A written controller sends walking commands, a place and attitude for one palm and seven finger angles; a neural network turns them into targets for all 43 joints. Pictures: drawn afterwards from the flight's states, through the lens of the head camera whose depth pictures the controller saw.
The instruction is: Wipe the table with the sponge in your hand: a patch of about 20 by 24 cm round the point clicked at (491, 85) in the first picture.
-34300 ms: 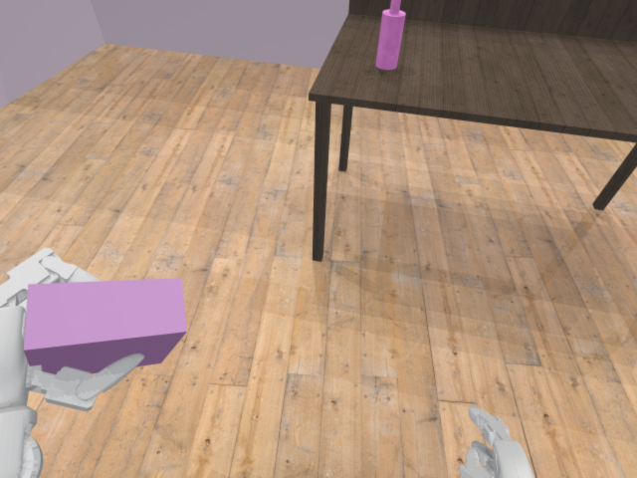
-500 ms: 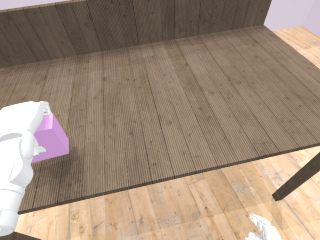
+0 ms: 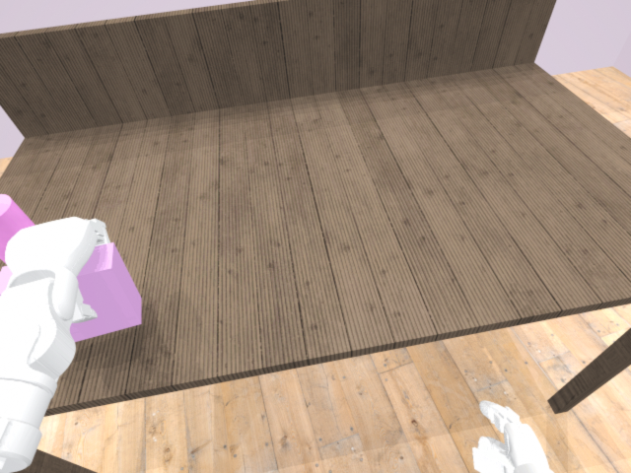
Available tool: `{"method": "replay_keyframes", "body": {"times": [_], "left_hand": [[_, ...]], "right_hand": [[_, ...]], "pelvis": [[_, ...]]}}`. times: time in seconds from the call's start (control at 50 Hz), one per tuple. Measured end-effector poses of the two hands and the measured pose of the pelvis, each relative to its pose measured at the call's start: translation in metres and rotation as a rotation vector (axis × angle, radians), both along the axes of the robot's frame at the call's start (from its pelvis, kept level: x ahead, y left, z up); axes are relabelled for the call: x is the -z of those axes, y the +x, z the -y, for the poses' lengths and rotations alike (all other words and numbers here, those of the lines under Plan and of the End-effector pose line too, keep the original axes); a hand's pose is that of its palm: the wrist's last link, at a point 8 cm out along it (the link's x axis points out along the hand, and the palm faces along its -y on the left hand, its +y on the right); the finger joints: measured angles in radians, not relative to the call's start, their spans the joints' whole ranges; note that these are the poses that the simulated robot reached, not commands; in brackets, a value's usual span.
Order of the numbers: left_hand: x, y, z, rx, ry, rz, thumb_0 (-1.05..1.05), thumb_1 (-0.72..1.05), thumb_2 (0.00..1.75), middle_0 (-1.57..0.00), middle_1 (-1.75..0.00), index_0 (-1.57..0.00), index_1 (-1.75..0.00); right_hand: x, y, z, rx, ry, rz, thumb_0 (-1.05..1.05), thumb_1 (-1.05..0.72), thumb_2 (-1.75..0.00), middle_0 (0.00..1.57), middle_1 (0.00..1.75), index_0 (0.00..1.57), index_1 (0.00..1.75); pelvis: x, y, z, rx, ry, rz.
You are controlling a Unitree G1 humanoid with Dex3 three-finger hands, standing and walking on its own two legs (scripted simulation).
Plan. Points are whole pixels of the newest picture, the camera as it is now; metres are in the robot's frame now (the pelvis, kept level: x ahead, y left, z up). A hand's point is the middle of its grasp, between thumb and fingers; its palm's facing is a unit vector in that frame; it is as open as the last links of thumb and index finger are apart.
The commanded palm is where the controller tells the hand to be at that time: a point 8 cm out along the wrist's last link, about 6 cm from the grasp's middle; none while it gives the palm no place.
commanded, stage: move the sponge above the wiping area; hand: left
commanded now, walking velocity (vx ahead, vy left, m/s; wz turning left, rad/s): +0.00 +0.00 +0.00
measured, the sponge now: (82, 306) +0.29 +0.36 +0.05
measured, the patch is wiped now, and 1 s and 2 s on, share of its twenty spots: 0.00 0.00 0.00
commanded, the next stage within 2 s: none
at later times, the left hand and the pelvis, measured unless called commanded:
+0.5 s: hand (85, 288) +0.30 +0.34 +0.08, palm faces -0.25 -0.05 -0.97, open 9.4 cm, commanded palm +0.29 +0.32 +0.16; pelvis +0.00 +0.00 +0.00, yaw +0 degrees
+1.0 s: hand (106, 297) +0.30 +0.32 +0.07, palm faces -0.25 -0.05 -0.97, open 9.3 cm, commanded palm +0.29 +0.31 +0.16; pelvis -0.01 +0.01 +0.00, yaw +1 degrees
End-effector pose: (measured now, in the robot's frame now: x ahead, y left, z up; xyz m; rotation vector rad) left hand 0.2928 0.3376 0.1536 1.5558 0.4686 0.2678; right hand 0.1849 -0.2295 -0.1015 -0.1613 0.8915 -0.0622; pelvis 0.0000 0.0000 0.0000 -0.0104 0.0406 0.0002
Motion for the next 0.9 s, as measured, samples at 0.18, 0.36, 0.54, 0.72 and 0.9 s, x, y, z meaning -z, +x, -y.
{"method": "replay_keyframes", "body": {"times": [0.18, 0.36, 0.54, 0.72, 0.9], "left_hand": [[0.021, 0.001, 0.064, 0.409, -0.04, 0.011, 0.0, -0.48, 1.07, -0.81, -1.41, -0.82, -1.41], [-0.028, 0.018, 0.014, 0.082, 0.059, 0.225, 0.0, -0.47, 1.07, -0.81, -1.42, -0.82, -1.42], [0.029, -0.001, 0.018, 0.133, -0.074, -0.147, 0.0, -0.47, 1.06, -0.81, -1.42, -0.82, -1.43], [-0.009, -0.002, 0.05, 0.392, 0.013, 0.22, 0.0, -0.47, 1.06, -0.82, -1.42, -0.83, -1.42], [-0.009, -0.003, -0.014, -0.061, 0.025, 0.048, 0.0, -0.47, 1.05, -0.82, -1.43, -0.83, -1.43]], "right_hand": [[-0.002, -0.009, 0.007, 0.001, -0.074, 0.008, 0.01, -0.9, -0.9, 0.2, 0.3, 0.2, 0.3], [0.009, -0.029, 0.013, 0.05, -0.016, -0.06, 0.01, -0.9, -0.9, 0.2, 0.3, 0.2, 0.3], [0.005, -0.029, 0.025, 0.055, -0.064, -0.042, 0.01, -0.9, -0.9, 0.2, 0.3, 0.2, 0.3], [-0.001, -0.019, 0.011, 0.042, -0.07, -0.006, 0.01, -0.91, -0.9, 0.2, 0.3, 0.2, 0.3], [0.002, -0.014, -0.002, 0.023, 0.004, -0.015, 0.01, -0.9, -0.9, 0.2, 0.3, 0.2, 0.3]], "pelvis": [[0.001, -0.003, 0.002, 0.007, -0.002, 0.012], [0.0, -0.005, 0.006, 0.029, 0.003, -0.008], [0.001, -0.002, 0.002, 0.008, -0.003, 0.009], [0.002, -0.005, 0.0, 0.029, -0.003, 0.008], [0.0, -0.01, -0.003, 0.006, -0.002, 0.001]]}}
